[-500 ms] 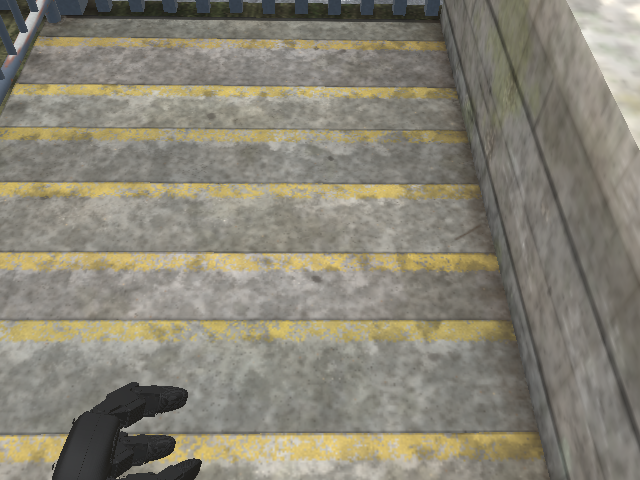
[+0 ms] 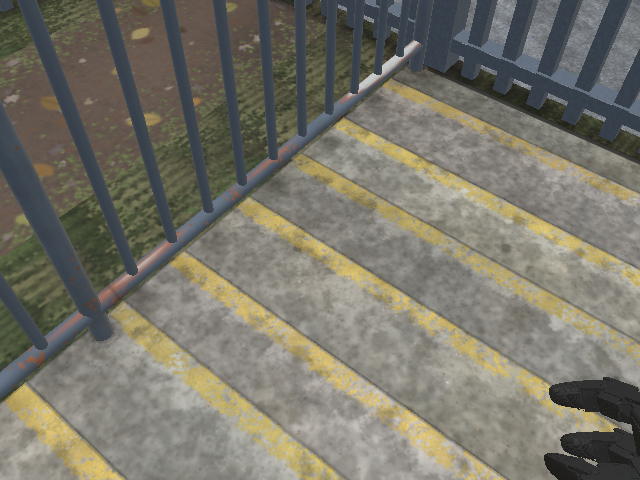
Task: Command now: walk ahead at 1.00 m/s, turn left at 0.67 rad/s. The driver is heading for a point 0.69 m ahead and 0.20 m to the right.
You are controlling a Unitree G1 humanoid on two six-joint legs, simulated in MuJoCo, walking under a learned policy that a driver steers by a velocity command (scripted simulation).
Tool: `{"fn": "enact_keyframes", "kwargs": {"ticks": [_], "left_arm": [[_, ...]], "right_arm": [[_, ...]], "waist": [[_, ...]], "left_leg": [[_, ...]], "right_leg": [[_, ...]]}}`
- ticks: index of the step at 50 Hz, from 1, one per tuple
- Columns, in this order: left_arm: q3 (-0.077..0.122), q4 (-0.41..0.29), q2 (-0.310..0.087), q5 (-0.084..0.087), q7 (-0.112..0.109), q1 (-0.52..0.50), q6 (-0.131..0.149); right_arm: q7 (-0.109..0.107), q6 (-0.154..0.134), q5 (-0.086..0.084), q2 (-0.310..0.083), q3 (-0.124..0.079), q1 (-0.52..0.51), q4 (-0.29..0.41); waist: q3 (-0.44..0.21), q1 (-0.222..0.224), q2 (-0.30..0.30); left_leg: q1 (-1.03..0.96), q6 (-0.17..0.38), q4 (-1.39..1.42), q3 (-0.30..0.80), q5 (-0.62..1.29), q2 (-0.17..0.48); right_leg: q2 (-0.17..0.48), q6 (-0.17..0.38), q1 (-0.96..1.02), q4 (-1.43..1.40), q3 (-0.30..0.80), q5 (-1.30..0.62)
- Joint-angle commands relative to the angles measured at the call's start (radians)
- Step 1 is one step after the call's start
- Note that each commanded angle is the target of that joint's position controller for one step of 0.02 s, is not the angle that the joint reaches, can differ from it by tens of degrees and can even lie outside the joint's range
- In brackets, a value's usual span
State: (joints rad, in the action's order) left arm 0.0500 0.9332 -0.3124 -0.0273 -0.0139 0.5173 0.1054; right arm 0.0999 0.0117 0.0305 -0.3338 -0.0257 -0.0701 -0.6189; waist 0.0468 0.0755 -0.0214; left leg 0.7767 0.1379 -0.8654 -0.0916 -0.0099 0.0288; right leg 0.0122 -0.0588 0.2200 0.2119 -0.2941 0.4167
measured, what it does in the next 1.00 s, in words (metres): walks ahead: left foot, then right foot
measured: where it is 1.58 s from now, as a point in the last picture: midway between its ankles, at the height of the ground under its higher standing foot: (361, 300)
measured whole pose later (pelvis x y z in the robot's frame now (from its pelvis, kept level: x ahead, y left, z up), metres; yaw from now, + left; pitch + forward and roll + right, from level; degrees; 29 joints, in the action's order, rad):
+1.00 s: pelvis +0.82 +0.03 +0.01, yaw -1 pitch +1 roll -2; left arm 0.05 0.89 -0.30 0.00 -0.02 0.22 0.03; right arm -0.02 -0.09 0.03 -0.25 0.00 0.04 -0.77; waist 0.05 0.02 0.03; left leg 0.43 0.05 -0.49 0.01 -0.07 0.00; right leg -0.13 0.00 -0.30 0.95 0.09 0.54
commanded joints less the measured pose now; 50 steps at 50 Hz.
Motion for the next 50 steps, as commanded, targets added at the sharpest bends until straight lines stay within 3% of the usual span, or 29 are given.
{"fn": "enact_keyframes", "kwargs": {"ticks": [1, 4, 5, 6, 7, 9, 12, 17, 18, 20, 21, 23, 24, 25, 26, 27, 28, 29, 30, 31, 34, 35, 37, 39, 41, 45, 47, 48, 50], "left_arm": [[0.019, -0.062, -0.178, 0.007, -0.009, -0.049, 0.01], [0.029, -0.078, -0.239, -0.002, -0.018, -0.133, -0.032], [0.012, -0.094, -0.127, -0.017, -0.002, -0.088, -0.031], [-0.005, -0.175, -0.075, 0.031, 0.011, -0.01, -0.016], [0.004, -0.215, -0.144, 0.029, 0.007, -0.198, 0.004], [-0.018, -0.196, -0.084, 0.028, 0.007, -0.225, 0.007], [-0.026, -0.16, -0.042, -0.011, 0.034, -0.166, -0.05], [-0.047, -0.278, -0.004, -0.011, 0.059, -0.464, -0.045], [-0.051, -0.248, 0.017, -0.005, 0.063, -0.476, -0.036], [-0.053, -0.241, 0.033, -0.001, 0.094, -0.453, -0.033], [-0.047, -0.284, 0.005, 0.024, 0.082, -0.52, -0.036], [-0.012, -0.226, -0.106, 0.033, 0.056, -0.391, -0.054], [-0.015, -0.152, -0.101, -0.022, 0.062, -0.275, -0.045], [-0.006, -0.14, -0.092, -0.041, 0.027, -0.132, -0.007], [0.006, -0.046, -0.128, -0.033, 0.016, 0.012, -0.012], [0.067, -0.08, -0.285, -0.024, 0.063, 0.077, -0.078], [0.058, -0.064, -0.221, 0.011, 0.052, 0.044, -0.075], [0.052, -0.157, -0.165, 0.085, 0.04, -0.035, -0.075], [0.039, -0.186, -0.123, 0.084, 0.038, -0.151, -0.084], [0.022, -0.127, -0.075, -0.026, 0.035, -0.132, -0.063], [0.01, -0.099, -0.098, -0.002, 0.049, -0.203, -0.02], [0.019, -0.134, -0.107, 0.054, 0.026, -0.365, -0.042], [0.023, -0.143, -0.096, 0.018, 0.023, -0.362, -0.04], [0.033, -0.129, -0.134, 0.038, 0.033, -0.257, 0.007], [0.039, -0.069, -0.132, 0.072, 0.012, -0.209, -0.002], [0.017, -0.047, -0.054, 0.034, -0.003, -0.206, -0.041], [-0.004, -0.068, -0.006, 0.022, -0.009, -0.11, -0.071], [-0.001, -0.057, -0.05, 0.04, -0.001, -0.095, -0.075], [0.029, -0.077, -0.122, 0.022, -0.015, -0.216, -0.105]], "right_arm": [[-0.014, -0.014, 0.008, -0.034, -0.002, 0.07, 0.002], [-0.063, -0.028, 0.012, -0.149, -0.064, 0.529, -0.169], [-0.081, -0.025, 0.016, -0.203, -0.081, 0.484, -0.191], [-0.078, -0.022, 0.026, -0.274, -0.094, 0.429, -0.141], [-0.08, -0.028, 0.016, -0.226, -0.097, 0.467, -0.157], [-0.095, -0.06, 0.011, -0.15, -0.083, 0.4, -0.211], [-0.104, -0.096, -0.003, -0.012, -0.031, 0.412, -0.238], [-0.084, -0.129, -0.027, -0.071, -0.049, 0.449, -0.271], [-0.086, -0.142, -0.018, -0.068, -0.044, 0.447, -0.247], [-0.104, -0.162, -0.032, -0.137, -0.059, 0.512, -0.255], [-0.102, -0.158, -0.05, -0.135, -0.056, 0.519, -0.305], [-0.093, -0.144, -0.031, -0.166, -0.061, 0.452, -0.287], [-0.132, -0.136, -0.015, -0.147, -0.064, 0.428, -0.245], [-0.127, -0.114, -0.025, -0.148, -0.053, 0.521, -0.339], [-0.144, -0.129, 0.0, -0.094, -0.041, 0.472, -0.28], [-0.182, -0.107, -0.053, -0.102, -0.06, 0.516, -0.241], [-0.149, -0.14, -0.043, -0.068, -0.024, 0.525, -0.197], [-0.129, -0.144, -0.076, -0.102, -0.015, 0.453, -0.179], [-0.122, -0.145, -0.073, -0.099, -0.012, 0.38, -0.153], [-0.12, -0.135, 0.022, -0.045, -0.01, 0.382, -0.204], [-0.112, -0.056, 0.041, 0.036, 0.017, 0.357, -0.162], [-0.151, -0.077, -0.047, -0.065, -0.005, 0.297, -0.101], [-0.161, -0.103, -0.053, -0.062, 0.0, 0.34, -0.14], [-0.142, -0.113, -0.026, -0.002, 0.006, 0.243, -0.138], [-0.13, -0.112, -0.043, -0.007, 0.01, 0.151, -0.08], [-0.101, -0.132, -0.008, -0.083, -0.029, 0.189, -0.12], [-0.133, -0.111, 0.044, -0.174, -0.044, 0.308, -0.129], [-0.13, -0.1, 0.019, -0.06, -0.014, 0.323, -0.145], [-0.112, -0.095, -0.014, -0.034, -0.001, 0.265, -0.148]], "waist": [[0.049, -0.14, 0.131], [-0.153, -0.369, 0.149], [-0.161, -0.248, -0.062], [-0.351, -0.148, -0.244], [-0.3, -0.219, -0.004], [-0.047, -0.127, 0.077], [-0.003, -0.041, 0.048], [0.13, -0.086, 0.01], [0.192, -0.125, 0.147], [0.085, -0.139, 0.09], [-0.017, -0.117, -0.126], [-0.075, -0.043, -0.132], [0.01, -0.035, -0.002], [-0.124, 0.07, -0.122], [-0.132, 0.084, 0.019], [-0.299, 0.098, 0.367], [-0.535, 0.057, 0.367], [-0.452, 0.091, 0.189], [-0.293, 0.041, 0.082], [-0.227, -0.025, -0.275], [0.008, -0.127, -0.123], [0.08, -0.162, 0.17], [-0.019, -0.156, 0.131], [-0.125, -0.063, 0.003], [-0.157, -0.051, 0.06], [-0.173, -0.071, 0.078], [-0.301, -0.101, -0.188], [-0.412, -0.112, -0.188], [-0.246, -0.113, -0.049]], "left_leg": [[-0.365, 0.058, 0.083, -0.084, -0.054, -0.125], [-0.865, 0.127, 0.302, 0.025, -0.196, -0.143], [-1.034, 0.124, 0.248, 0.235, -0.29, 0.016], [-1.256, 0.283, 0.403, 0.789, -0.326, 0.273], [-1.171, 0.247, 0.571, 0.813, -0.382, 0.243], [-0.878, 0.198, 0.629, 0.616, -0.283, 0.202], [-0.659, 0.165, 0.676, 0.44, -0.139, 0.12], [-0.533, 0.112, 0.801, 0.242, 0.038, 0.013], [-0.532, 0.052, 0.743, 0.214, 0.473, 0.04], [-0.653, -0.049, 0.732, 0.216, 0.692, 0.103], [-0.676, 0.003, 0.834, 0.167, 0.366, 0.05], [-0.805, 0.024, 0.738, 0.101, 0.652, 0.066], [-0.831, -0.06, 0.476, 0.087, 1.069, 0.114], [-0.813, -0.063, 0.236, 0.013, 0.761, 0.0], [-0.666, -0.078, -0.027, 0.052, 0.75, 0.058], [-0.309, -0.158, -0.566, 0.11, 0.181, 0.017], [-0.031, -0.17, -0.957, 0.122, -0.596, -0.177], [0.037, -0.125, -0.88, 0.196, -0.56, -0.06], [0.033, -0.069, -0.744, 0.176, -0.53, -0.011], [-0.06, -0.063, -0.646, 0.192, -0.344, 0.034], [-0.247, -0.111, -0.39, 0.176, -0.303, 0.097], [-0.33, -0.123, -0.293, 0.109, -0.505, 0.028], [-0.543, -0.159, 0.064, 0.032, -0.247, -0.015], [-0.481, -0.18, 0.165, 0.097, -0.001, -0.017], [-0.406, -0.16, 0.273, 0.158, 0.079, 0.025], [-0.488, -0.073, 0.441, 0.125, 0.205, -0.017], [-0.941, 0.171, 0.392, 0.502, 0.952, 0.364], [-0.944, 0.235, 0.395, 0.605, 0.818, 0.408], [-0.77, 0.15, 0.419, 0.458, 0.564, 0.311]], "right_leg": [[0.24, 0.091, -0.22, 0.046, 0.029, -1.44], [0.238, 0.135, -0.312, 0.722, 0.039, -1.348], [0.116, 0.124, -0.596, 1.102, 0.079, -0.263], [0.006, 0.085, -0.913, 1.399, 0.22, 0.08], [0.032, 0.104, -0.995, 1.365, 0.338, -0.056], [0.114, 0.116, -0.974, 1.18, 0.344, -0.117], [0.157, 0.087, -0.847, 1.038, 0.359, -0.063], [0.155, 0.075, -0.857, 0.585, 0.267, -0.407], [0.099, 0.068, -0.833, 0.438, 0.191, -0.508], [0.05, 0.117, -0.719, 0.314, 0.172, -0.691], [0.054, 0.132, -0.575, 0.312, 0.215, -0.734], [-0.031, 0.156, -0.494, 0.376, 0.186, -0.56], [-0.107, 0.165, -0.547, 0.308, 0.121, -0.504], [-0.091, 0.162, -0.287, 0.226, 0.161, -0.642], [-0.074, 0.195, -0.153, 0.256, 0.174, -0.655], [0.085, 0.399, 0.208, 0.428, 0.274, -0.701], [0.353, 0.585, 0.418, 0.292, 0.913, -0.873], [0.265, 0.52, 0.322, 0.199, 0.823, -0.354], [0.231, 0.466, 0.108, 0.124, 0.761, -0.255], [0.292, 0.386, -0.137, 0.055, 0.832, -0.093], [0.222, 0.346, -0.611, -0.039, 0.675, -0.502], [0.076, 0.393, -0.747, 0.016, 0.417, -0.939], [-0.046, 0.331, -0.831, 0.077, 0.263, -0.854], [0.104, 0.298, -0.597, 0.055, 0.403, -0.975], [0.116, 0.289, -0.429, 0.08, 0.422, -0.774], [0.072, 0.207, -0.295, 0.26, 0.409, -0.732], [-0.128, 0.06, -0.634, 0.752, 0.338, 0.017], [-0.106, 0.041, -0.652, 0.876, 0.478, 0.244], [-0.066, 0.01, -0.734, 1.023, 0.497, 0.2]]}}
